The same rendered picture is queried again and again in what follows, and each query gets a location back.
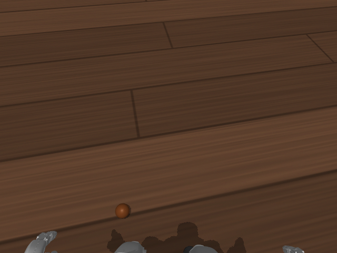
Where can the left robot hand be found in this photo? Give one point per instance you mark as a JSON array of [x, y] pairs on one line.
[[42, 240]]

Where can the ball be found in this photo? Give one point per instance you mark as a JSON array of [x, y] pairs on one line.
[[122, 210]]

